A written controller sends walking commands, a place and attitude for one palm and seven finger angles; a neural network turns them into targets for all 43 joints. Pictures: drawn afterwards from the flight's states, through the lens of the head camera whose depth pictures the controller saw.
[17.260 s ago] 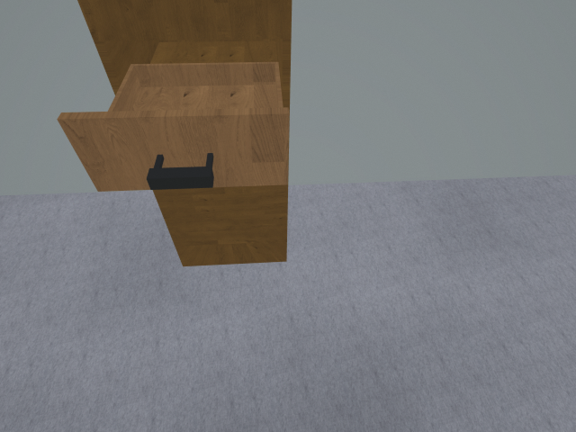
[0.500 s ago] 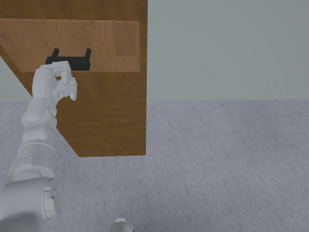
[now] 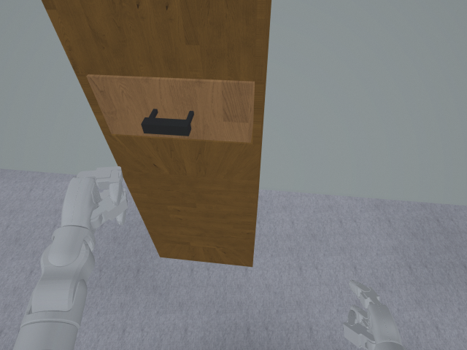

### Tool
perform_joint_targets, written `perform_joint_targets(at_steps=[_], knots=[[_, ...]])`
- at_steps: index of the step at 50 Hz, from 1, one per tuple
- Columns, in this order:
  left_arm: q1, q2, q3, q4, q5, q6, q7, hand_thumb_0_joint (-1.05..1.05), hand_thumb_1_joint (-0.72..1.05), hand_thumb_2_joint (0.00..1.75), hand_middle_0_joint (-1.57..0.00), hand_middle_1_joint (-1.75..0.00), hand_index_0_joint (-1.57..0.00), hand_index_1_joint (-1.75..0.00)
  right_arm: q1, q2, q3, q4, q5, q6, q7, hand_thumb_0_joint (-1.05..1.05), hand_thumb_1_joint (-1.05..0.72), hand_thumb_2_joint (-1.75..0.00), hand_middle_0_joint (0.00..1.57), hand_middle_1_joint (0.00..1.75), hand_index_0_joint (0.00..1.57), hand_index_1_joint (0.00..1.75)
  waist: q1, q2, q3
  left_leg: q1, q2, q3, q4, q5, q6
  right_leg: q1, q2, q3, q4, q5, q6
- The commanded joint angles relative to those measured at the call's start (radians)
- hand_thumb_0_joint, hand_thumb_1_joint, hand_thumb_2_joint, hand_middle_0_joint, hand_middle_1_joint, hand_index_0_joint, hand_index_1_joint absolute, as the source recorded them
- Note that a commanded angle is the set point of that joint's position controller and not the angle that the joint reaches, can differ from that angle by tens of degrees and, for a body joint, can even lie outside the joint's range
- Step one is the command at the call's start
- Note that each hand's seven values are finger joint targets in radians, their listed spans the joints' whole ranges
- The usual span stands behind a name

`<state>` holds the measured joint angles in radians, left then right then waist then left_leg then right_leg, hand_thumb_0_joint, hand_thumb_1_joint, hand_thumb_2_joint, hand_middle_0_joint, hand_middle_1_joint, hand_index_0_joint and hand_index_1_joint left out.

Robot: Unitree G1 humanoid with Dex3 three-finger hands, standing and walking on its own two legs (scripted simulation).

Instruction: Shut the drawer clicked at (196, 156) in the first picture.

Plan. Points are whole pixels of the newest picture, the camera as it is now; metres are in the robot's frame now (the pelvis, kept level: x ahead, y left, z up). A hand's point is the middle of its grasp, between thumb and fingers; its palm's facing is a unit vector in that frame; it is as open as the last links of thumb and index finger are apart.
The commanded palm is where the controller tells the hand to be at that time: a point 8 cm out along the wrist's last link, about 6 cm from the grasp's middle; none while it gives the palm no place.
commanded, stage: draw the hand back to the body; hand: left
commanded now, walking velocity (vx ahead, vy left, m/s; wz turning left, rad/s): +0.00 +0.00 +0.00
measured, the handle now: (169, 120) +0.59 +0.20 +0.07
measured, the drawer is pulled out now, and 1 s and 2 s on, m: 0.00 0.00 0.00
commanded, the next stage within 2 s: step back with the hand held close in 0.74 s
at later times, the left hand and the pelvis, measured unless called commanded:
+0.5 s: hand (72, 240) +0.22 +0.23 +0.16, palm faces +0.32 -0.87 -0.37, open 3.2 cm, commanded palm +0.16 +0.28 +0.19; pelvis +0.01 +0.00 +0.02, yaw -1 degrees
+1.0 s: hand (58, 232) +0.22 +0.23 +0.18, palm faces +0.33 -0.82 -0.46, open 3.2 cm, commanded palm +0.16 +0.27 +0.19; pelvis +0.02 +0.00 +0.02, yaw -1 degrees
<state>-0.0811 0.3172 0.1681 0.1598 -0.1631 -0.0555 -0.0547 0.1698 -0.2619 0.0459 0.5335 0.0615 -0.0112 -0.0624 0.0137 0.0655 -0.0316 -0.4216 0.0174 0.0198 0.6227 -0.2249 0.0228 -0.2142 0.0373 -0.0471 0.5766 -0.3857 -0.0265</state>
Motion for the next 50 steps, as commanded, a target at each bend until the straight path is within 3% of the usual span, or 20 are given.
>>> perform_joint_targets(at_steps=[1, 3, 6, 7, 9, 12, 17, 19, 22, 28, 31, 34, 41, 43, 44, 45, 46, 50], knots=[[-0.23, 0.19, 0.083, -0.349, 0.033, -0.071, 0.119, 0.0, 0.9, 0.9, -1.4, -1.6, -1.4, -1.6, -0.086, -0.104, -0.039, -0.121, -0.008, -0.04, -0.022, 0.0, -0.9, -0.9, 0.2, 0.3, 0.2, 0.3, -0.016, -0.02, -0.157, 0.372, -0.003, -0.036, -0.152, 0.033, 0.016, -0.116, -0.015, 0.05, -0.205, 0.175, 0.008], [-0.192, 0.225, 0.12, -0.387, 0.046, -0.082, 0.143, 0.0, 0.9, 0.9, -1.4, -1.6, -1.4, -1.6, -0.099, -0.101, -0.034, -0.114, -0.015, -0.042, -0.027, 0.0, -0.9, -0.9, 0.2, 0.3, 0.2, 0.3, -0.004, -0.028, -0.164, 0.394, -0.006, -0.031, -0.176, 0.054, 0.019, -0.08, -0.014, 0.054, -0.235, 0.189, 0.009], [-0.092, 0.201, 0.117, -0.461, 0.055, -0.093, 0.163, 0.0, 0.9, 0.9, -1.4, -1.6, -1.4, -1.6, -0.109, -0.089, -0.035, -0.105, -0.023, -0.052, -0.025, 0.0, -0.9, -0.9, 0.2, 0.3, 0.2, 0.3, 0.005, 0.038, -0.159, 0.44, -0.002, -0.027, -0.205, 0.089, 0.013, -0.032, -0.016, 0.045, -0.249, 0.214, 0.003], [-0.038, 0.214, 0.131, -0.468, 0.058, -0.093, 0.164, 0.0, 0.9, 0.9, -1.4, -1.6, -1.4, -1.6, -0.109, -0.094, -0.036, -0.1, -0.026, -0.054, -0.023, 0.0, -0.9, -0.9, 0.2, 0.3, 0.2, 0.3, 0.013, 0.017, -0.146, 0.435, 0.0, -0.026, -0.214, 0.094, 0.013, -0.019, -0.013, 0.044, -0.264, 0.212, 0.003], [0.047, 0.18, 0.115, -0.513, 0.057, -0.098, 0.163, 0.0, 0.9, 0.9, -1.4, -1.6, -1.4, -1.6, -0.119, -0.084, -0.036, -0.103, -0.026, -0.056, -0.017, 0.0, -0.9, -0.9, 0.2, 0.3, 0.2, 0.3, 0.015, 0.03, -0.12, 0.449, 0.002, -0.022, -0.229, 0.113, 0.012, -0.002, -0.016, 0.043, -0.275, 0.233, 0.004], [0.213, 0.174, 0.136, -0.518, 0.055, -0.096, 0.156, 0.0, 0.9, 0.9, -1.4, -1.6, -1.4, -1.6, -0.124, -0.089, -0.044, -0.1, -0.03, -0.057, -0.008, 0.0, -0.9, -0.9, 0.2, 0.3, 0.2, 0.3, 0.027, -0.029, -0.073, 0.439, 0.003, -0.012, -0.242, 0.136, 0.015, 0.016, -0.014, 0.043, -0.305, 0.254, 0.008], [0.326, 0.18, 0.162, -0.625, 0.054, -0.109, 0.147, 0.0, 0.9, 0.9, -1.4, -1.6, -1.4, -1.6, -0.139, -0.089, -0.054, -0.108, -0.034, -0.061, -0.001, 0.0, -0.9, -0.9, 0.2, 0.3, 0.2, 0.3, 0.03, -0.064, -0.01, 0.447, 0.002, -0.002, -0.253, 0.132, 0.017, 0.0, -0.015, 0.047, -0.346, 0.235, 0.016], [0.345, 0.19, 0.178, -0.701, 0.059, -0.123, 0.153, 0.0, 0.9, 0.9, -1.4, -1.6, -1.4, -1.6, -0.132, -0.083, -0.054, -0.109, -0.038, -0.07, -0.002, 0.0, -0.9, -0.9, 0.2, 0.3, 0.2, 0.3, 0.031, -0.002, -0.031, 0.465, 0.0, -0.005, -0.255, 0.138, 0.016, 0.013, -0.02, 0.046, -0.334, 0.24, 0.012], [0.453, 0.224, 0.226, -0.772, 0.065, -0.133, 0.16, 0.0, 0.9, 0.9, -1.4, -1.6, -1.4, -1.6, -0.128, -0.085, -0.06, -0.106, -0.044, -0.085, 0.0, 0.0, -0.9, -0.9, 0.2, 0.3, 0.2, 0.3, 0.043, -0.006, -0.05, 0.477, 0.0, -0.003, -0.241, 0.188, 0.016, 0.027, -0.017, 0.043, -0.333, 0.29, 0.012], [0.615, 0.195, 0.242, -0.835, 0.056, -0.138, 0.157, 0.0, 0.9, 0.9, -1.4, -1.6, -1.4, -1.6, -0.119, -0.07, -0.063, -0.114, -0.04, -0.094, 0.0, 0.0, -0.9, -0.9, 0.2, 0.3, 0.2, 0.3, 0.043, 0.002, -0.012, 0.453, -0.002, 0.004, -0.23, 0.206, 0.012, 0.028, -0.022, 0.039, -0.324, 0.325, 0.014], [0.567, 0.16, 0.211, -0.797, 0.061, -0.132, 0.154, 0.0, 0.9, 0.9, -1.4, -1.6, -1.4, -1.6, -0.108, -0.077, -0.066, -0.101, -0.044, -0.088, 0.0, 0.0, -0.9, -0.9, 0.2, 0.3, 0.2, 0.3, 0.027, -0.028, 0.026, 0.455, 0.0, 0.002, -0.235, 0.192, 0.014, -0.004, -0.019, 0.037, -0.331, 0.304, 0.018], [0.525, 0.161, 0.208, -0.764, 0.063, -0.123, 0.158, 0.0, 0.9, 0.9, -1.4, -1.6, -1.4, -1.6, -0.107, -0.08, -0.068, -0.1, -0.046, -0.083, -0.009, 0.0, -0.9, -0.9, 0.2, 0.3, 0.2, 0.3, 0.027, -0.069, 0.046, 0.451, -0.001, -0.003, -0.246, 0.159, 0.018, -0.017, -0.021, 0.036, -0.342, 0.265, 0.022], [0.517, 0.189, 0.225, -0.832, 0.067, -0.127, 0.168, 0.0, 0.9, 0.9, -1.4, -1.6, -1.4, -1.6, -0.121, -0.07, -0.06, -0.106, -0.053, -0.091, -0.016, 0.0, -0.9, -0.9, 0.2, 0.3, 0.2, 0.3, 0.049, -0.009, -0.046, 0.48, -0.008, 0.001, -0.227, 0.231, 0.02, 0.044, -0.031, 0.046, -0.32, 0.355, 0.017], [0.531, 0.19, 0.227, -0.835, 0.066, -0.122, 0.168, 0.0, 0.9, 0.9, -1.4, -1.6, -1.4, -1.6, -0.122, -0.067, -0.056, -0.105, -0.054, -0.091, -0.016, 0.0, -0.9, -0.9, 0.2, 0.3, 0.2, 0.3, 0.05, 0.002, -0.039, 0.467, -0.01, 0.001, -0.225, 0.246, 0.017, 0.057, -0.033, 0.047, -0.317, 0.378, 0.015], [0.405, 0.348, 0.371, -0.95, 0.083, -0.161, 0.174, 0.0, 0.9, 0.9, -1.4, -1.6, -1.4, -1.6, -0.121, -0.093, -0.063, -0.141, -0.048, -0.06, -0.008, 0.0, -0.9, -0.9, 0.2, 0.3, 0.2, 0.3, 0.017, -0.003, 0.023, 0.432, 0.006, -0.003, -0.17, 0.221, 0.043, -0.057, -0.082, 0.128, -0.363, 0.473, 0.051], [0.526, 0.272, 0.325, -0.844, 0.085, -0.161, 0.164, 0.0, 0.9, 0.9, -1.4, -1.6, -1.4, -1.6, -0.111, -0.076, -0.063, -0.116, -0.056, -0.038, -0.008, 0.0, -0.9, -0.9, 0.2, 0.3, 0.2, 0.3, 0.011, -0.063, 0.031, 0.402, 0.006, -0.01, -0.151, 0.251, 0.045, -0.041, -0.097, 0.102, -0.342, 0.536, 0.059], [0.581, 0.233, 0.287, -0.821, 0.091, -0.152, 0.156, 0.0, 0.9, 0.9, -1.4, -1.6, -1.4, -1.6, -0.116, -0.076, -0.066, -0.128, -0.054, -0.022, -0.002, 0.0, -0.9, -0.9, 0.2, 0.3, 0.2, 0.3, 0.014, -0.071, 0.019, 0.399, 0.009, 0.005, -0.144, 0.282, 0.045, -0.034, -0.103, 0.097, -0.324, 0.593, 0.074], [0.662, 0.198, 0.265, -0.788, 0.09, -0.141, 0.145, 0.0, 0.9, 0.9, -1.4, -1.6, -1.4, -1.6, -0.091, -0.085, -0.086, -0.159, -0.044, 0.026, 0.006, 0.0, -0.9, -0.9, 0.2, 0.3, 0.2, 0.3, 0.001, -0.043, -0.065, 0.427, 0.036, 0.015, -0.141, 0.443, 0.041, -0.015, -0.087, 0.065, -0.264, 0.629, 0.092]])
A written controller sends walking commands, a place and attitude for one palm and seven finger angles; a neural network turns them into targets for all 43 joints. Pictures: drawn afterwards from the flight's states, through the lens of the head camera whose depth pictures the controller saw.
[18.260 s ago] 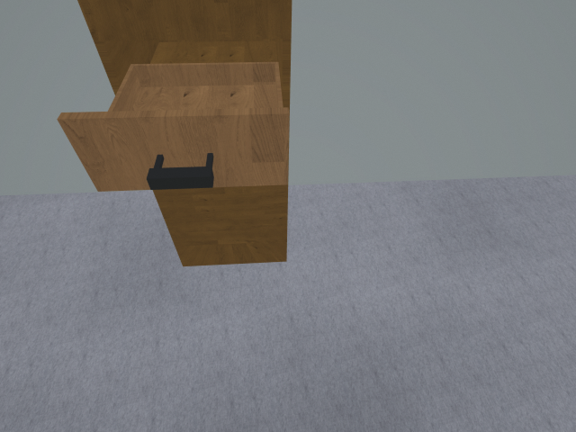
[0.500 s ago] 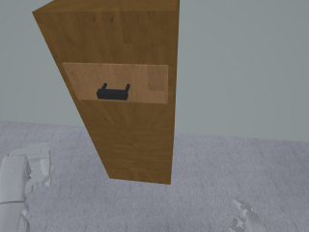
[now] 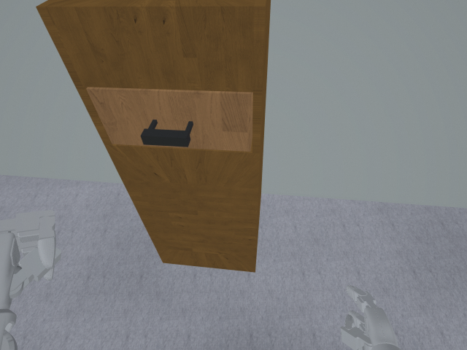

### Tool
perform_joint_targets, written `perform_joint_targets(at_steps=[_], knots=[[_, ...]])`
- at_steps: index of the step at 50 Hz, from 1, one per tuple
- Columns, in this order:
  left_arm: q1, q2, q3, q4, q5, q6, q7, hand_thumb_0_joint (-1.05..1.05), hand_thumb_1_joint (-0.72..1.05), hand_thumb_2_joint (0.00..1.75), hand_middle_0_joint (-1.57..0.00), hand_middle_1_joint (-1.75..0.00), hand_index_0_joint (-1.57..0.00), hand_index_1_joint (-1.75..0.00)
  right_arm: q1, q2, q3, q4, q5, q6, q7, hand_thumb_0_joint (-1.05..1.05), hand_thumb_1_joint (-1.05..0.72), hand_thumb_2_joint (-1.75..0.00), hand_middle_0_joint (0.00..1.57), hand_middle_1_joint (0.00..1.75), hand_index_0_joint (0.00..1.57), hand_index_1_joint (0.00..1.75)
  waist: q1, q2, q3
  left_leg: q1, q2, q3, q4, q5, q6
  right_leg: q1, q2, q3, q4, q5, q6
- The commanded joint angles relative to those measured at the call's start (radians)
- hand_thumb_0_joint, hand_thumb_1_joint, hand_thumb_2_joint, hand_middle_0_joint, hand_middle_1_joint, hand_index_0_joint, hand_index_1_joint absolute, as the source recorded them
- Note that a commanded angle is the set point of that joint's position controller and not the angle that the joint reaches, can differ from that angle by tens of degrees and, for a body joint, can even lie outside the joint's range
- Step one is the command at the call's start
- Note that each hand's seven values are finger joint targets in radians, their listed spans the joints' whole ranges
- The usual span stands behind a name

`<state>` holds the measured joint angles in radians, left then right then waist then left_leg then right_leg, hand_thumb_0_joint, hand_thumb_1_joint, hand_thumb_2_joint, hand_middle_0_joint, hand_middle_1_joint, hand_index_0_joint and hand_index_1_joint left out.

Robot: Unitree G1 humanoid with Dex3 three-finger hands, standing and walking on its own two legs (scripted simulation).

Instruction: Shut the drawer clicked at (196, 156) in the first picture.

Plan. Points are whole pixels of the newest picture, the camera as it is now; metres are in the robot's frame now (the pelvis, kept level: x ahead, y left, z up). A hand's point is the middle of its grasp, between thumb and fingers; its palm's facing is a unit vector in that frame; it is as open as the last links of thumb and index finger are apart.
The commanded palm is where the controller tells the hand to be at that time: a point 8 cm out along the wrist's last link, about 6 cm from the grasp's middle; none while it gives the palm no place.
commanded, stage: step back with the hand held close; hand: left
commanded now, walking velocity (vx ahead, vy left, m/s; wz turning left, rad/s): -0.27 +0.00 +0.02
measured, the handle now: (169, 131) +0.57 +0.22 +0.06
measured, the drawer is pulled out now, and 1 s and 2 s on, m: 0.00 0.00 0.00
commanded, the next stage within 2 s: stop stepping back and stand still in 0.92 s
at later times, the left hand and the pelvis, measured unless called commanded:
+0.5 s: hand out of the picture +0.11 +0.28 +0.16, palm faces +0.32 -0.79 -0.53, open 3.2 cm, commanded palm +0.04 +0.32 +0.17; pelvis -0.08 +0.03 -0.01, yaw +1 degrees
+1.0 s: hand out of the picture +0.00 +0.28 +0.17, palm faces +0.32 -0.83 -0.46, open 3.2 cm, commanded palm -0.06 +0.32 +0.17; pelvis -0.19 +0.05 -0.02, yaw -1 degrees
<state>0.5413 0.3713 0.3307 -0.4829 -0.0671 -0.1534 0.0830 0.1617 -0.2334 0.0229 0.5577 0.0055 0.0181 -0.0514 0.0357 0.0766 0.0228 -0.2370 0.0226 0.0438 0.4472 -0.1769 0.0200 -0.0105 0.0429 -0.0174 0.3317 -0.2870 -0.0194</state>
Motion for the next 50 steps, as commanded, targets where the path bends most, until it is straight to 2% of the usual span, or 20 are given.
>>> perform_joint_targets(at_steps=[1, 5, 7, 11, 19, 22, 26, 29, 31, 33, 34, 35, 36, 37, 38, 41, 47, 48, 49, 50], knots=[[0.049, 0.148, 0.103, -0.152, -0.008, -0.041, 0.008, 0.0, 0.9, 0.9, -1.4, -1.6, -1.4, -1.6, -0.083, -0.114, -0.066, -0.189, 0.014, 0.006, -0.006, 0.0, -0.9, -0.9, 0.2, 0.3, 0.2, 0.3, -0.023, -0.054, -0.13, 0.25, 0.035, -0.009, 0.035, 0.411, 0.046, -0.226, -0.09, 0.034, -0.014, 0.529, 0.091], [0.089, 0.188, 0.141, -0.209, -0.017, -0.047, 0.017, 0.0, 0.9, 0.9, -1.4, -1.6, -1.4, -1.6, -0.088, -0.111, -0.072, -0.218, 0.022, 0.027, -0.01, 0.0, -0.9, -0.9, 0.2, 0.3, 0.2, 0.3, -0.018, -0.1, -0.182, 0.233, 0.051, -0.019, 0.028, 0.457, 0.046, -0.21, -0.077, 0.025, 0.024, 0.501, 0.089], [0.1, 0.24, 0.187, -0.263, -0.02, -0.057, 0.026, 0.0, 0.9, 0.9, -1.4, -1.6, -1.4, -1.6, -0.098, -0.114, -0.075, -0.227, 0.02, 0.026, -0.014, 0.0, -0.9, -0.9, 0.2, 0.3, 0.2, 0.3, -0.007, -0.076, -0.212, 0.226, 0.054, -0.023, 0.021, 0.459, 0.044, -0.204, -0.07, 0.024, 0.044, 0.467, 0.081], [0.131, 0.229, 0.182, -0.324, -0.023, -0.072, 0.038, 0.0, 0.9, 0.9, -1.4, -1.6, -1.4, -1.6, -0.069, -0.116, -0.079, -0.237, 0.022, 0.01, -0.013, 0.0, -0.9, -0.9, 0.2, 0.3, 0.2, 0.3, -0.014, 0.01, -0.224, 0.178, 0.075, -0.049, 0.003, 0.422, 0.044, -0.205, -0.052, 0.024, 0.091, 0.325, 0.058], [0.144, 0.187, 0.176, -0.267, -0.009, -0.115, 0.058, 0.0, 0.9, 0.9, -1.4, -1.6, -1.4, -1.6, -0.054, -0.133, -0.082, -0.215, 0.015, -0.055, -0.023, 0.0, -0.9, -0.9, 0.2, 0.3, 0.2, 0.3, -0.03, 0.082, -0.088, -0.188, 0.131, -0.174, -0.208, -0.296, 0.057, -0.137, -0.012, 0.022, 0.161, -0.025, 0.025], [0.131, 0.202, 0.201, -0.26, 0.002, -0.127, 0.062, 0.0, 0.9, 0.9, -1.4, -1.6, -1.4, -1.6, -0.061, -0.14, -0.087, -0.208, 0.011, -0.081, -0.029, 0.0, -0.9, -0.9, 0.2, 0.3, 0.2, 0.3, -0.022, 0.084, -0.077, -0.316, 0.149, -0.201, -0.268, -0.455, 0.062, -0.068, 0.013, 0.01, 0.21, -0.081, 0.018], [0.118, 0.183, 0.163, -0.272, -0.001, -0.134, 0.063, 0.0, 0.9, 0.9, -1.4, -1.6, -1.4, -1.6, -0.038, -0.115, -0.086, -0.192, 0.01, -0.102, -0.023, 0.0, -0.9, -0.9, 0.2, 0.3, 0.2, 0.3, -0.033, -0.044, -0.082, -0.19, 0.071, -0.129, -0.116, -0.342, 0.023, -0.244, -0.044, 0.081, 0.054, -0.2, -0.013], [0.05, 0.191, 0.144, -0.302, 0.002, -0.144, 0.079, 0.0, 0.9, 0.9, -1.4, -1.6, -1.4, -1.6, -0.015, -0.104, -0.091, -0.146, 0.004, -0.11, -0.019, 0.0, -0.9, -0.9, 0.2, 0.3, 0.2, 0.3, -0.053, -0.219, -0.088, 0.085, -0.02, -0.071, 0.271, -0.169, -0.02, -0.581, -0.238, 0.274, -0.132, -0.267, -0.102], [0.013, 0.182, 0.133, -0.284, 0.016, -0.13, 0.091, 0.0, 0.9, 0.9, -1.4, -1.6, -1.4, -1.6, -0.015, -0.092, -0.088, -0.128, -0.001, -0.109, -0.02, 0.0, -0.9, -0.9, 0.2, 0.3, 0.2, 0.3, -0.064, -0.225, -0.075, 0.08, -0.016, -0.077, 0.339, -0.167, -0.015, -0.6, -0.282, 0.272, -0.111, -0.195, -0.107], [-0.039, 0.173, 0.111, -0.299, 0.02, -0.125, 0.096, 0.0, 0.9, 0.9, -1.4, -1.6, -1.4, -1.6, -0.009, -0.106, -0.081, -0.12, -0.002, -0.11, -0.03, 0.0, -0.9, -0.9, 0.2, 0.3, 0.2, 0.3, -0.077, -0.162, -0.028, 0.07, 0.01, -0.121, 0.162, -0.159, -0.005, -0.583, -0.204, 0.176, -0.012, -0.137, -0.061], [-0.058, 0.177, 0.117, -0.314, 0.018, -0.129, 0.094, 0.0, 0.9, 0.9, -1.4, -1.6, -1.4, -1.6, -0.03, -0.116, -0.074, -0.132, -0.003, -0.115, -0.037, 0.0, -0.9, -0.9, 0.2, 0.3, 0.2, 0.3, -0.069, -0.049, 0.006, -0.003, 0.053, -0.185, -0.016, -0.179, 0.015, -0.543, -0.1, 0.114, 0.079, -0.163, -0.009], [-0.07, 0.186, 0.129, -0.337, 0.02, -0.138, 0.095, 0.0, 0.9, 0.9, -1.4, -1.6, -1.4, -1.6, -0.048, -0.133, -0.069, -0.142, -0.005, -0.128, -0.047, 0.0, -0.9, -0.9, 0.2, 0.3, 0.2, 0.3, -0.056, 0.129, 0.018, -0.148, 0.15, -0.317, -0.199, -0.256, 0.052, -0.426, -0.005, 0.049, 0.236, -0.155, 0.032], [-0.057, 0.199, 0.157, -0.329, 0.026, -0.15, 0.097, 0.0, 0.9, 0.9, -1.4, -1.6, -1.4, -1.6, -0.057, -0.124, -0.068, -0.143, -0.007, -0.144, -0.048, 0.0, -0.9, -0.9, 0.2, 0.3, 0.2, 0.3, -0.04, 0.233, -0.031, -0.308, 0.256, -0.458, -0.331, -0.483, 0.106, -0.257, 0.047, 0.035, 0.472, -0.164, 0.034], [-0.057, 0.233, 0.194, -0.321, 0.042, -0.159, 0.098, 0.0, 0.9, 0.9, -1.4, -1.6, -1.4, -1.6, -0.063, -0.115, -0.068, -0.135, -0.02, -0.156, -0.048, 0.0, -0.9, -0.9, 0.2, 0.3, 0.2, 0.3, -0.037, 0.256, -0.059, -0.43, 0.305, -0.51, -0.411, -0.633, 0.138, -0.158, 0.071, 0.065, 0.68, -0.185, 0.032], [-0.047, 0.214, 0.198, -0.309, 0.042, -0.168, 0.093, 0.0, 0.9, 0.9, -1.4, -1.6, -1.4, -1.6, -0.035, -0.106, -0.078, -0.13, -0.022, -0.16, -0.036, 0.0, -0.9, -0.9, 0.2, 0.3, 0.2, 0.3, -0.035, 0.196, -0.078, -0.475, 0.313, -0.478, -0.418, -0.623, 0.14, -0.12, 0.081, 0.068, 0.804, -0.185, 0.028], [0.048, 0.185, 0.18, -0.314, 0.012, -0.165, 0.081, 0.0, 0.9, 0.9, -1.4, -1.6, -1.4, -1.6, -0.041, -0.1, -0.097, -0.127, -0.015, -0.165, 0.0, 0.0, -0.9, -0.9, 0.2, 0.3, 0.2, 0.3, -0.019, 0.075, -0.139, -0.268, 0.227, -0.286, -0.307, -0.375, 0.095, -0.228, 0.063, 0.023, 0.7, -0.221, 0.014], [0.086, 0.204, 0.174, -0.383, -0.02, -0.171, 0.069, 0.0, 0.9, 0.9, -1.4, -1.6, -1.4, -1.6, -0.015, -0.08, -0.086, -0.094, -0.022, -0.185, 0.028, 0.0, -0.9, -0.9, 0.2, 0.3, 0.2, 0.3, -0.026, 0.195, -0.225, -0.029, 0.174, -0.175, -0.294, -0.211, -0.029, -0.156, 0.054, -0.053, 0.116, -0.282, -0.016], [0.058, 0.193, 0.156, -0.384, -0.024, -0.18, 0.063, 0.0, 0.9, 0.9, -1.4, -1.6, -1.4, -1.6, -0.002, -0.073, -0.081, -0.084, -0.023, -0.178, 0.029, 0.0, -0.9, -0.9, 0.2, 0.3, 0.2, 0.3, -0.031, 0.14, -0.228, 0.015, 0.147, -0.145, -0.228, -0.127, -0.069, -0.154, 0.019, -0.03, -0.032, -0.224, -0.022], [0.039, 0.231, 0.178, -0.371, -0.019, -0.191, 0.062, 0.0, 0.9, 0.9, -1.4, -1.6, -1.4, -1.6, 0.019, -0.071, -0.082, -0.069, -0.019, -0.164, 0.026, 0.0, -0.9, -0.9, 0.2, 0.3, 0.2, 0.3, -0.04, -0.007, -0.214, 0.115, 0.093, -0.065, -0.019, -0.036, -0.079, -0.275, -0.098, 0.092, -0.152, -0.157, -0.052], [0.0, 0.248, 0.185, -0.36, -0.022, -0.196, 0.068, 0.0, 0.9, 0.9, -1.4, -1.6, -1.4, -1.6, 0.018, -0.059, -0.08, -0.051, -0.01, -0.148, 0.018, 0.0, -0.9, -0.9, 0.2, 0.3, 0.2, 0.3, -0.052, -0.18, -0.175, 0.165, 0.048, -0.064, 0.254, -0.055, -0.081, -0.469, -0.271, 0.26, -0.212, -0.082, -0.1]])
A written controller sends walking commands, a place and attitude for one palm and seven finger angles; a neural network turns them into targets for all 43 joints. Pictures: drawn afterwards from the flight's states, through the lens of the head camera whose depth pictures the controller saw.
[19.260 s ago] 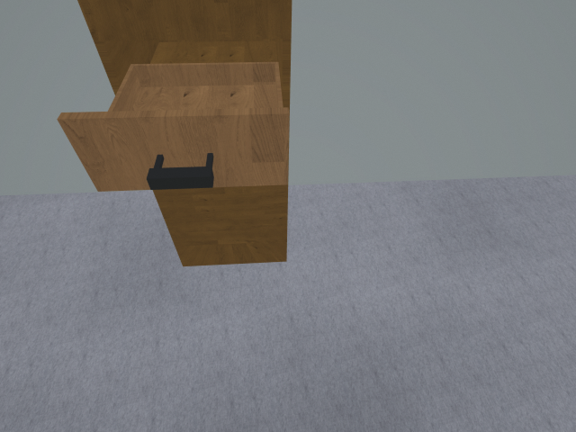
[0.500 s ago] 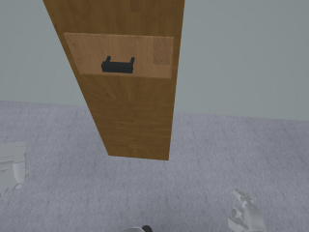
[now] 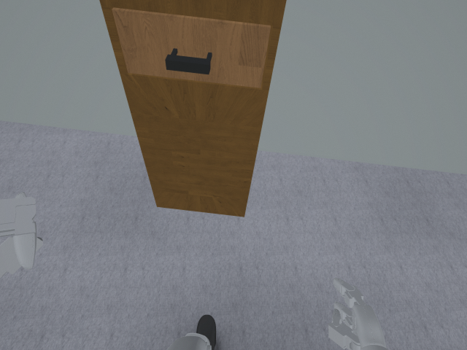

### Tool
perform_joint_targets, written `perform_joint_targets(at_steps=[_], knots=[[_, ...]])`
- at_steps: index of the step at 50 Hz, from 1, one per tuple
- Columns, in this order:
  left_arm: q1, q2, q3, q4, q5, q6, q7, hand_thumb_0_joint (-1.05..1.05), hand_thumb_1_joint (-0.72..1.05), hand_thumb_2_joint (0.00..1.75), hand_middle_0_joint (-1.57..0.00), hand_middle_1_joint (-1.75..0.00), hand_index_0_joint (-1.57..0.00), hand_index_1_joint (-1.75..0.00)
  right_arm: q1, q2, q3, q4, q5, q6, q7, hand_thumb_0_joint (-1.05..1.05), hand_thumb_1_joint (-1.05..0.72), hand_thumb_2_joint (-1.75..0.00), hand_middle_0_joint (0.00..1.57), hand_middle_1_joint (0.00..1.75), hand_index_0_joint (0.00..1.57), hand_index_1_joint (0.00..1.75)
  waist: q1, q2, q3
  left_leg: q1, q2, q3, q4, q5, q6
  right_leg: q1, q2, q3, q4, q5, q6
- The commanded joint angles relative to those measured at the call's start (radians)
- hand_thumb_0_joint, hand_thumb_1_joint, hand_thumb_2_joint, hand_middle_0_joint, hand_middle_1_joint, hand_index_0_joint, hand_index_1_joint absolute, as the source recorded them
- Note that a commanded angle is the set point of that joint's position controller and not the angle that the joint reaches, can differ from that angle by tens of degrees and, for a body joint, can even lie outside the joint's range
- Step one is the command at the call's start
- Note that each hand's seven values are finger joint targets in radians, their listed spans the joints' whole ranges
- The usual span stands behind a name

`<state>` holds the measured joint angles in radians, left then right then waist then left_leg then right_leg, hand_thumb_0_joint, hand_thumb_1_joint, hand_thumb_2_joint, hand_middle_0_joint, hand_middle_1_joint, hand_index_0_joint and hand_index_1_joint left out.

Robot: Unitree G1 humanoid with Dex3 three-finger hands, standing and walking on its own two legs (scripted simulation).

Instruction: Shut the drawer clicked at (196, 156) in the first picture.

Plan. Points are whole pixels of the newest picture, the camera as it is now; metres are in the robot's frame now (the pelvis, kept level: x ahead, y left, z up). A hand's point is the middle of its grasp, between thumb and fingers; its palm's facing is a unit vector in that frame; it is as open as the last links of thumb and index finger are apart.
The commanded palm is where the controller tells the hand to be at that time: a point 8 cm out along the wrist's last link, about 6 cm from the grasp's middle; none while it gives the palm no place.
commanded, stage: stop stepping back and stand still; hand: left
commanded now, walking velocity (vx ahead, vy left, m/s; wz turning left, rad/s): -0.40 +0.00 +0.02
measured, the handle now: (190, 59) +0.76 +0.18 +0.08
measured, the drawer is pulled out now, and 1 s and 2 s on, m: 0.00 0.00 0.00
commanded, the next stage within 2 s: let the arm hang, fingers relaxed in 0.98 s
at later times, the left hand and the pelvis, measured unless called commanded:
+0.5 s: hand out of the picture +0.07 +0.25 +0.19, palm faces +0.34 -0.80 -0.49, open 3.2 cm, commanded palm +0.04 +0.29 +0.19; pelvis -0.10 +0.02 +0.02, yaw -2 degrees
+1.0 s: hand out of the picture +0.04 +0.29 +0.17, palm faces +0.44 -0.77 -0.46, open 3.2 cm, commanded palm -0.02 +0.32 +0.19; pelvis -0.14 +0.04 +0.01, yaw +3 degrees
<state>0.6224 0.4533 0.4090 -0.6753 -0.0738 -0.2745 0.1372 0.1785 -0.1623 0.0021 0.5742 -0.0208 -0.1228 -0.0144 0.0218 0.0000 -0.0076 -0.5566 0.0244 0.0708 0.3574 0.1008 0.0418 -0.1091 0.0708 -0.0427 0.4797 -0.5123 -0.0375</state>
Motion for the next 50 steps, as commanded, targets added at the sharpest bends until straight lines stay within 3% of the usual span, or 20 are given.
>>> perform_joint_targets(at_steps=[1, 5, 6, 8, 9, 11, 15, 18, 19, 20, 23, 30, 31, 33, 35, 39, 42, 43, 45, 50], knots=[[-0.101, 0.194, 0.123, -0.168, -0.016, -0.079, 0.021, 0.0, 0.9, 0.9, -1.4, -1.6, -1.4, -1.6, -0.035, -0.135, -0.057, -0.072, 0.013, -0.004, -0.029, 0.0, -0.9, -0.9, 0.2, 0.3, 0.2, 0.3, -0.03, -0.157, -0.093, 0.387, -0.015, -0.089, 0.562, -0.461, -0.104, -0.409, -0.415, 0.321, -0.345, 0.289, -0.137], [-0.02, 0.123, 0.107, -0.08, 0.007, 0.016, 0.009, 0.0, 0.9, 0.9, -1.4, -1.6, -1.4, -1.6, -0.077, -0.14, -0.04, -0.127, 0.035, 0.014, -0.051, 0.0, -0.9, -0.9, 0.2, 0.3, 0.2, 0.3, -0.052, -0.11, -0.055, 0.202, -0.008, -0.067, 0.32, -0.317, -0.039, -0.105, -0.266, 0.107, -0.017, 0.789, -0.072], [-0.033, 0.123, 0.103, -0.1, 0.002, 0.024, 0.008, 0.0, 0.9, 0.9, -1.4, -1.6, -1.4, -1.6, -0.06, -0.148, -0.034, -0.122, 0.04, 0.016, -0.059, 0.0, -0.9, -0.9, 0.2, 0.3, 0.2, 0.3, -0.062, 0.008, -0.067, 0.339, -0.043, -0.044, 0.171, -0.119, -0.024, -0.14, -0.197, 0.045, 0.076, 0.776, -0.017], [-0.045, 0.112, 0.087, -0.123, -0.006, 0.024, 0.006, 0.0, 0.9, 0.9, -1.4, -1.6, -1.4, -1.6, -0.038, -0.18, -0.038, -0.129, 0.037, -0.018, -0.056, 0.0, -0.9, -0.9, 0.2, 0.3, 0.2, 0.3, -0.038, 0.248, -0.117, 0.529, 0.144, -0.298, 0.03, 0.295, 0.067, -0.253, -0.043, 0.007, 0.321, 0.263, 0.053], [-0.072, 0.115, 0.085, -0.112, -0.003, 0.012, 0.009, 0.0, 0.9, 0.9, -1.4, -1.6, -1.4, -1.6, -0.009, -0.173, -0.039, -0.123, 0.035, -0.037, -0.044, 0.0, -0.9, -0.9, 0.2, 0.3, 0.2, 0.3, -0.03, 0.221, -0.113, 0.526, 0.204, -0.385, -0.014, 0.259, 0.098, -0.286, -0.028, 0.077, 0.361, -0.035, 0.047], [-0.034, 0.114, 0.085, -0.078, -0.002, 0.027, 0.016, 0.0, 0.9, 0.9, -1.4, -1.6, -1.4, -1.6, -0.027, -0.165, -0.04, -0.115, 0.022, -0.047, -0.044, 0.0, -0.9, -0.9, 0.2, 0.3, 0.2, 0.3, -0.023, 0.148, -0.087, 0.357, 0.233, -0.482, -0.145, -0.246, 0.098, -0.224, -0.046, 0.088, 0.31, -0.053, 0.044], [0.102, 0.105, 0.103, -0.14, 0.014, 0.027, 0.021, 0.0, 0.9, 0.9, -1.4, -1.6, -1.4, -1.6, -0.063, -0.165, -0.042, -0.154, 0.026, -0.025, -0.039, 0.0, -0.9, -0.9, 0.2, 0.3, 0.2, 0.3, -0.015, 0.245, -0.049, -0.043, 0.114, -0.263, -0.258, -0.795, 0.002, 0.141, 0.001, -0.038, 0.126, 0.058, 0.017], [0.151, 0.121, 0.113, -0.126, 0.032, 0.022, 0.016, 0.0, 0.9, 0.9, -1.4, -1.6, -1.4, -1.6, -0.062, -0.146, -0.052, -0.166, 0.027, 0.009, -0.033, 0.0, -0.9, -0.9, 0.2, 0.3, 0.2, 0.3, -0.014, 0.025, -0.027, -0.08, -0.023, -0.097, 0.141, -0.669, -0.04, 0.075, -0.142, 0.122, -0.159, -0.07, -0.034], [0.119, 0.134, 0.116, -0.126, 0.035, 0.024, 0.018, 0.0, 0.9, 0.9, -1.4, -1.6, -1.4, -1.6, -0.056, -0.156, -0.071, -0.153, 0.025, 0.024, -0.035, 0.0, -0.9, -0.9, 0.2, 0.3, 0.2, 0.3, -0.018, -0.217, -0.001, 0.007, -0.083, -0.055, 0.56, -0.554, -0.057, -0.203, -0.358, 0.462, -0.356, -0.3, -0.124], [0.042, 0.112, 0.096, -0.134, 0.028, 0.025, 0.021, 0.0, 0.9, 0.9, -1.4, -1.6, -1.4, -1.6, -0.051, -0.178, -0.083, -0.133, 0.016, 0.03, -0.037, 0.0, -0.9, -0.9, 0.2, 0.3, 0.2, 0.3, -0.031, -0.266, 0.05, -0.037, -0.068, -0.096, 0.778, -0.524, -0.062, -0.318, -0.45, 0.569, -0.398, -0.342, -0.179], [-0.026, 0.113, 0.124, -0.037, 0.038, 0.012, 0.033, 0.0, 0.9, 0.9, -1.4, -1.6, -1.4, -1.6, -0.019, -0.152, -0.057, -0.1, 0.007, 0.017, -0.052, 0.0, -0.9, -0.9, 0.2, 0.3, 0.2, 0.3, -0.068, -0.074, 0.014, 0.019, 0.019, -0.101, 0.729, -0.443, -0.045, -0.317, -0.358, 0.34, -0.308, -0.194, -0.137], [-0.137, 0.051, 0.01, -0.025, 0.058, 0.01, 0.06, 0.0, 0.9, 0.9, -1.4, -1.6, -1.4, -1.6, -0.026, -0.165, -0.058, -0.09, 0.01, -0.045, -0.092, 0.0, -0.9, -0.9, 0.2, 0.3, 0.2, 0.3, -0.034, -0.126, -0.017, 0.349, -0.025, 0.048, 0.123, -0.485, 0.004, -0.233, -0.258, 0.158, -0.187, -0.156, -0.072], [-0.133, 0.059, 0.02, -0.064, 0.051, 0.005, 0.059, 0.0, 0.9, 0.9, -1.4, -1.6, -1.4, -1.6, -0.009, -0.171, -0.06, -0.095, 0.011, -0.05, -0.092, 0.0, -0.9, -0.9, 0.2, 0.3, 0.2, 0.3, -0.043, -0.043, -0.031, 0.405, -0.004, -0.007, 0.037, -0.514, 0.017, -0.235, -0.217, 0.116, -0.069, -0.097, -0.045], [-0.144, 0.068, 0.033, -0.178, 0.058, -0.014, 0.058, 0.0, 0.9, 0.9, -1.4, -1.6, -1.4, -1.6, -0.003, -0.188, -0.057, -0.115, 0.011, -0.054, -0.079, 0.0, -0.9, -0.9, 0.2, 0.3, 0.2, 0.3, -0.044, 0.297, 0.009, 0.456, 0.275, -0.459, -0.129, -0.557, 0.131, -0.443, -0.062, -0.035, 0.306, -0.003, 0.04], [-0.112, 0.113, 0.088, -0.153, 0.062, -0.018, 0.048, 0.0, 0.9, 0.9, -1.4, -1.6, -1.4, -1.6, -0.025, -0.154, -0.058, -0.092, 0.014, -0.065, -0.059, 0.0, -0.9, -0.9, 0.2, 0.3, 0.2, 0.3, -0.041, 0.195, 0.039, 0.307, 0.308, -0.464, -0.188, -0.599, 0.158, -0.43, -0.095, 0.033, 0.503, 0.053, 0.033], [-0.007, 0.072, 0.071, -0.123, 0.058, 0.0, 0.044, 0.0, 0.9, 0.9, -1.4, -1.6, -1.4, -1.6, -0.045, -0.154, -0.052, -0.103, 0.023, -0.056, -0.038, 0.0, -0.9, -0.9, 0.2, 0.3, 0.2, 0.3, -0.026, 0.274, 0.069, 0.082, 0.219, -0.218, -0.145, -0.724, 0.099, -0.186, -0.088, -0.019, 0.305, 0.13, 0.037], [0.001, 0.063, 0.066, -0.033, 0.054, 0.022, 0.045, 0.0, 0.9, 0.9, -1.4, -1.6, -1.4, -1.6, -0.042, -0.152, -0.047, -0.11, 0.024, -0.03, -0.043, 0.0, -0.9, -0.9, 0.2, 0.3, 0.2, 0.3, -0.021, 0.186, 0.045, -0.015, 0.161, -0.128, -0.024, -0.789, 0.042, 0.024, -0.036, -0.072, 0.089, 0.096, 0.028], [-0.028, 0.061, 0.055, -0.02, 0.057, 0.025, 0.044, 0.0, 0.9, 0.9, -1.4, -1.6, -1.4, -1.6, -0.04, -0.149, -0.049, -0.107, 0.021, -0.02, -0.045, 0.0, -0.9, -0.9, 0.2, 0.3, 0.2, 0.3, -0.025, 0.091, 0.044, -0.053, 0.125, -0.115, 0.085, -0.76, 0.025, 0.059, -0.062, -0.008, -0.007, 0.044, 0.009], [-0.058, 0.09, 0.06, 0.007, 0.053, 0.042, 0.039, 0.0, 0.9, 0.9, -1.4, -1.6, -1.4, -1.6, -0.046, -0.144, -0.062, -0.113, 0.019, 0.001, -0.044, 0.0, -0.9, -0.9, 0.2, 0.3, 0.2, 0.3, -0.028, -0.277, 0.069, -0.092, -0.019, -0.03, 0.58, -0.622, -0.025, -0.084, -0.362, 0.548, -0.321, -0.213, -0.137], [-0.065, 0.078, 0.054, -0.048, 0.045, 0.011, 0.038, 0.0, 0.9, 0.9, -1.4, -1.6, -1.4, -1.6, -0.057, -0.138, -0.045, -0.095, 0.019, 0.0, -0.044, 0.0, -0.9, -0.9, 0.2, 0.3, 0.2, 0.3, -0.042, -0.126, -0.006, 0.077, 0.026, -0.064, 0.58, -0.458, -0.041, -0.14, -0.338, 0.301, -0.249, 0.114, -0.133]])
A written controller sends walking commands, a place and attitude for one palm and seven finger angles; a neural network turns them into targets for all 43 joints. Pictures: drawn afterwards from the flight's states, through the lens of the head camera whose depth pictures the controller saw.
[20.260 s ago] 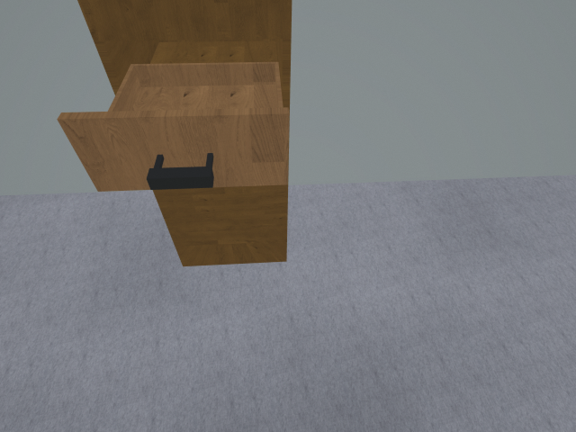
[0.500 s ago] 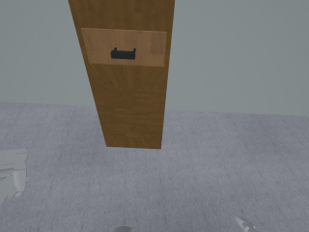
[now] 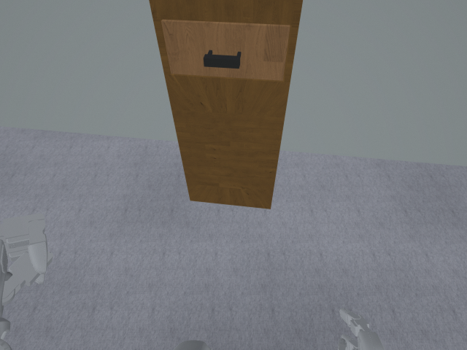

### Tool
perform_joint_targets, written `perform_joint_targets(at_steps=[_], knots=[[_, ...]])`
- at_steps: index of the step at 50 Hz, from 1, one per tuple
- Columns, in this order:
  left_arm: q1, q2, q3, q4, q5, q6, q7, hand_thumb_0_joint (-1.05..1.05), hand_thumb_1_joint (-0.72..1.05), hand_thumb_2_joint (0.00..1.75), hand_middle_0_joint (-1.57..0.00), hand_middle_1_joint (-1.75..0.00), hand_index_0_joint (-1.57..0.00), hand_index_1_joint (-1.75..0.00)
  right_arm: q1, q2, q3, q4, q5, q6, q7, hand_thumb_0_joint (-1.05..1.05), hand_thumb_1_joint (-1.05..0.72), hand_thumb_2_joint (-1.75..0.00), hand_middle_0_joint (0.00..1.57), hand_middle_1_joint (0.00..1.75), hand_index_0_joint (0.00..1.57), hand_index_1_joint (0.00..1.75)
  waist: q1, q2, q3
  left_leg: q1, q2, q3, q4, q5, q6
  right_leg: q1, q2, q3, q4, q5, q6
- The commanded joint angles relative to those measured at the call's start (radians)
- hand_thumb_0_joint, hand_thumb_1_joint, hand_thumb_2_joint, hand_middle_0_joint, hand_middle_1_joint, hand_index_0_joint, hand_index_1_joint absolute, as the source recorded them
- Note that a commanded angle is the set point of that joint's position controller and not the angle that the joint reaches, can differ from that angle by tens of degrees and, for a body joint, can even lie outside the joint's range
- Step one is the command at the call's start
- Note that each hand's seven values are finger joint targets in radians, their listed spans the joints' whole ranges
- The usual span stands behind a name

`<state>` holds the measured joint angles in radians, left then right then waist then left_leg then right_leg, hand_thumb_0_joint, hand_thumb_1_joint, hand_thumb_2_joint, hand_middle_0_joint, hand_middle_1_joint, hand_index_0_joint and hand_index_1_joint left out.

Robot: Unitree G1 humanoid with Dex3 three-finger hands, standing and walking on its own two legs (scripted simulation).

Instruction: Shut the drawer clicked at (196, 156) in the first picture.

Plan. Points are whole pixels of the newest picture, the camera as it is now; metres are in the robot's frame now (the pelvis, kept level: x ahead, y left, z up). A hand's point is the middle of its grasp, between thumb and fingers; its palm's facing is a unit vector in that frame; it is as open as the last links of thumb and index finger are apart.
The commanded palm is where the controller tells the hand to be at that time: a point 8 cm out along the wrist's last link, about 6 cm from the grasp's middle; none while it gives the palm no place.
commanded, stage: let the arm hang, fingers relaxed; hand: left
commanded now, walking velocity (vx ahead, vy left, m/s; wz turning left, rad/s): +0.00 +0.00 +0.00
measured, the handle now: (223, 57) +0.91 +0.10 +0.07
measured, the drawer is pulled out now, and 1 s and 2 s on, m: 0.00 0.00 0.00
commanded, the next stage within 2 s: look to check the result in 1.18 s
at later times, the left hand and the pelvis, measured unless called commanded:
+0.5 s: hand out of the picture +0.05 +0.22 -0.16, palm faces +0.09 -0.96 -0.26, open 3.7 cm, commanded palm none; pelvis +0.00 +0.01 +0.00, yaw +5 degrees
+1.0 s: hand out of the picture -0.02 +0.19 -0.16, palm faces +0.07 -0.99 -0.16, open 7.3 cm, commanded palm none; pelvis +0.00 +0.04 +0.01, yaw +3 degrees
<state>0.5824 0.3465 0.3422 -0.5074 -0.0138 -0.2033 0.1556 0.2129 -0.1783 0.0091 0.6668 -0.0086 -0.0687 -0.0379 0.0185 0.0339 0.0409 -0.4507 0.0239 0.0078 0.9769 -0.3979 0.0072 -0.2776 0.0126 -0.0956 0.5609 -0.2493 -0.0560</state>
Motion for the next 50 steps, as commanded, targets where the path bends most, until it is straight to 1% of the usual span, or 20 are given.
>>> perform_joint_targets(at_steps=[1, 3, 4, 5, 6, 7, 8, 9, 10, 12, 14, 16, 17, 19, 21, 23, 25, 27, 34, 50], knots=[[-0.039, 0.198, 0.129, -0.259, -0.013, -0.071, 0.025, 0.0, 0.9, 0.9, -1.4, -1.6, -1.4, -1.6, -0.104, -0.117, -0.045, -0.192, 0.004, -0.056, -0.024, 0.0, -0.9, -0.9, 0.2, 0.3, 0.2, 0.3, -0.031, -0.18, -0.071, 0.027, 0.024, 0.023, -0.143, 0.038, 0.0, 0.032, -0.264, 0.281, -0.315, -0.13, -0.109], [-0.046, 0.209, 0.131, -0.333, -0.011, -0.082, 0.036, 0.0, 0.9, 0.9, -1.4, -1.6, -1.4, -1.6, -0.128, -0.109, -0.04, -0.202, 0.002, -0.071, -0.038, 0.0, -0.9, -0.9, 0.2, 0.3, 0.2, 0.3, -0.016, -0.161, -0.084, 0.149, 0.005, 0.057, -0.347, 0.049, 0.013, 0.024, -0.234, 0.219, -0.282, -0.131, -0.09], [-0.164, -0.039, -0.208, 0.58, 0.079, 0.114, -0.099, 0.0, 0.9, 0.9, -1.4, -1.6, -1.4, -1.6, -0.037, -0.18, -0.07, 0.075, -0.003, -0.075, 0.08, 0.0, -0.9, -0.9, 0.2, 0.3, 0.2, 0.3, -0.093, -0.076, -0.034, 0.067, 0.035, 0.046, -0.32, 0.093, -0.002, -0.024, -0.253, 0.04, -0.058, 0.274, -0.053], [-0.094, -0.036, -0.204, 0.624, 0.051, 0.174, -0.13, 0.0, 0.9, 0.9, -1.36, -1.56, -1.36, -1.56, 0.035, -0.118, -0.057, 0.036, 0.008, -0.002, 0.077, 0.0, -0.9, -0.9, 0.2, 0.3, 0.2, 0.3, -0.073, 0.013, -0.083, 0.225, 0.011, 0.009, -0.383, 0.202, -0.005, -0.118, -0.184, 0.109, -0.007, 0.162, -0.022], [-0.067, -0.041, -0.218, 0.606, 0.052, 0.194, -0.141, 0.0, 0.9, 0.9, -1.32, -1.51, -1.32, -1.51, 0.053, -0.156, -0.061, -0.001, 0.001, 0.016, 0.072, 0.0, -0.9, -0.9, 0.2, 0.3, 0.2, 0.3, -0.076, 0.118, -0.078, 0.227, 0.083, -0.087, -0.429, 0.273, 0.032, -0.168, -0.126, 0.061, 0.075, -0.033, 0.029], [-0.085, -0.093, -0.24, 0.628, 0.05, 0.198, -0.144, 0.0, 0.9, 0.9, -1.28, -1.47, -1.28, -1.47, 0.026, -0.179, -0.07, -0.017, -0.011, 0.012, 0.067, 0.0, -0.9, -0.9, 0.2, 0.3, 0.2, 0.3, -0.044, 0.17, -0.106, 0.185, 0.217, -0.264, -0.499, 0.39, 0.113, -0.212, -0.064, 0.033, 0.226, -0.158, 0.067], [-0.158, -0.081, -0.252, 0.649, 0.053, 0.202, -0.145, 0.0, 0.9, 0.9, -1.24, -1.43, -1.24, -1.43, 0.026, -0.215, -0.074, -0.033, -0.03, 0.017, 0.052, 0.0, -0.9, -0.9, 0.2, 0.3, 0.2, 0.3, -0.056, 0.104, -0.096, 0.144, 0.295, -0.362, -0.542, 0.513, 0.193, -0.218, -0.031, 0.057, 0.325, -0.315, 0.068], [-0.197, -0.072, -0.259, 0.676, 0.053, 0.203, -0.146, 0.0, 0.9, 0.9, -1.2, -1.38, -1.2, -1.38, 0.005, -0.237, -0.07, -0.046, -0.042, 0.021, 0.041, 0.0, -0.9, -0.9, 0.2, 0.3, 0.2, 0.3, -0.044, -0.021, -0.084, 0.104, 0.315, -0.351, -0.548, 0.54, 0.222, -0.2, -0.026, 0.104, 0.389, -0.378, 0.063], [-0.262, -0.084, -0.267, 0.725, 0.046, 0.201, -0.15, 0.0, 0.9, 0.9, -1.16, -1.34, -1.16, -1.34, 0.007, -0.222, -0.059, -0.043, -0.052, 0.012, 0.029, 0.0, -0.9, -0.9, 0.2, 0.3, 0.2, 0.3, -0.057, -0.023, -0.105, 0.136, 0.29, -0.377, -0.55, 0.714, 0.221, -0.192, -0.032, 0.12, 0.388, -0.306, 0.066], [-0.28, -0.058, -0.27, 0.879, 0.038, 0.205, -0.148, 0.0, 0.9, 0.9, -1.08, -1.25, -1.08, -1.25, -0.028, -0.215, -0.051, -0.01, -0.047, 0.024, 0.021, 0.0, -0.9, -0.9, 0.2, 0.3, 0.2, 0.3, -0.021, 0.039, -0.139, 0.176, 0.255, -0.276, -0.521, 0.862, 0.195, -0.102, -0.028, 0.121, 0.301, -0.207, 0.072], [-0.2, -0.031, -0.266, 1.032, 0.035, 0.203, -0.147, 0.0, 0.9, 0.9, -1.0, -1.17, -1.0, -1.17, -0.082, -0.191, -0.046, 0.016, -0.026, 0.04, 0.016, 0.0, -0.9, -0.9, 0.2, 0.3, 0.2, 0.3, 0.037, 0.041, -0.18, 0.118, 0.154, -0.143, -0.449, 0.621, 0.114, 0.126, -0.039, 0.127, 0.008, 0.037, 0.069], [-0.191, 0.054, -0.267, 1.154, 0.041, 0.188, -0.14, 0.0, 0.9, 0.9, -0.92, -1.08, -0.92, -1.08, -0.038, -0.104, -0.041, 0.044, -0.002, 0.056, 0.019, 0.0, -0.9, -0.9, 0.2, 0.3, 0.2, 0.3, 0.004, -0.133, -0.179, 0.03, -0.029, 0.001, -0.296, 0.075, 0.002, 0.176, -0.267, 0.429, -0.158, 0.352, -0.024], [-0.251, 0.057, -0.281, 1.19, 0.038, 0.182, -0.141, 0.0, 0.9, 0.9, -0.88, -1.04, -0.88, -1.04, -0.01, -0.115, -0.044, 0.072, -0.006, 0.07, 0.019, 0.0, -0.9, -0.9, 0.2, 0.3, 0.2, 0.3, -0.02, -0.163, -0.148, 0.088, -0.034, -0.001, -0.258, -0.085, -0.01, 0.091, -0.307, 0.445, -0.214, 0.301, -0.087], [-0.319, -0.018, -0.278, 1.246, 0.041, 0.178, -0.132, 0.0, 0.9, 0.9, -0.8, -0.95, -0.8, -0.95, 0.018, -0.084, -0.053, 0.136, -0.016, 0.086, 0.018, 0.0, -0.9, -0.9, 0.2, 0.3, 0.2, 0.3, -0.038, -0.095, -0.091, 0.122, -0.015, -0.023, -0.239, -0.046, -0.004, 0.052, -0.262, 0.388, -0.216, 0.318, -0.121], [-0.335, -0.028, -0.278, 1.292, 0.033, 0.18, -0.125, 0.0, 0.9, 0.9, -0.72, -0.86, -0.72, -0.86, 0.068, -0.053, -0.049, 0.182, -0.012, 0.088, 0.018, 0.0, -0.9, -0.9, 0.2, 0.3, 0.2, 0.3, -0.055, -0.011, -0.119, 0.19, -0.004, -0.022, -0.368, 0.085, 0.002, 0.096, -0.22, 0.317, -0.169, 0.343, -0.098], [-0.34, -0.053, -0.289, 1.338, 0.025, 0.185, -0.122, 0.0, 0.9, 0.9, -0.64, -0.78, -0.64, -0.78, 0.09, -0.059, -0.045, 0.221, -0.009, 0.08, 0.016, 0.0, -0.9, -0.9, 0.2, 0.3, 0.2, 0.3, -0.05, -0.017, -0.119, 0.285, 0.043, -0.064, -0.51, 0.309, 0.022, 0.066, -0.145, 0.22, -0.144, 0.254, -0.033], [-0.327, -0.077, -0.299, 1.378, 0.024, 0.191, -0.122, 0.0, 0.9, 0.9, -0.56, -0.69, -0.56, -0.69, 0.066, -0.086, -0.045, 0.243, -0.013, 0.075, 0.006, 0.0, -0.9, -0.9, 0.2, 0.3, 0.2, 0.3, -0.025, -0.028, -0.087, 0.268, 0.098, -0.104, -0.551, 0.335, 0.044, 0.076, -0.09, 0.179, -0.177, 0.184, 0.009], [-0.325, -0.059, -0.301, 1.431, 0.026, 0.198, -0.124, 0.0, 0.9, 0.9, -0.48, -0.6, -0.48, -0.6, 0.048, -0.08, -0.04, 0.274, -0.01, 0.076, 0.005, 0.0, -0.9, -0.9, 0.2, 0.3, 0.2, 0.3, -0.017, 0.053, -0.045, 0.237, 0.084, -0.1, -0.594, 0.267, 0.037, 0.09, -0.092, 0.182, -0.196, 0.121, 0.01], [-0.297, -0.078, -0.312, 1.55, 0.024, 0.199, -0.127, 0.0, 0.9, 0.9, -0.2, -0.3, -0.2, -0.3, 0.103, -0.071, -0.032, 0.358, -0.014, 0.075, 0.003, 0.0, -0.9, -0.9, 0.2, 0.3, 0.2, 0.3, -0.023, -0.033, 0.022, 0.237, 0.071, -0.087, -0.669, 0.117, 0.036, 0.072, -0.091, 0.188, -0.264, -0.014, 0.007], [-0.236, -0.142, -0.318, 1.653, 0.024, 0.191, -0.117, 0.0, 0.9, 0.9, -0.2, -0.3, -0.2, -0.3, 0.173, -0.021, -0.025, 0.444, -0.009, 0.063, -0.009, 0.0, -0.9, -0.9, 0.2, 0.3, 0.2, 0.3, -0.022, -0.012, 0.053, 0.241, 0.074, -0.084, -0.689, 0.15, 0.041, 0.068, -0.093, 0.172, -0.238, 0.047, 0.009]])
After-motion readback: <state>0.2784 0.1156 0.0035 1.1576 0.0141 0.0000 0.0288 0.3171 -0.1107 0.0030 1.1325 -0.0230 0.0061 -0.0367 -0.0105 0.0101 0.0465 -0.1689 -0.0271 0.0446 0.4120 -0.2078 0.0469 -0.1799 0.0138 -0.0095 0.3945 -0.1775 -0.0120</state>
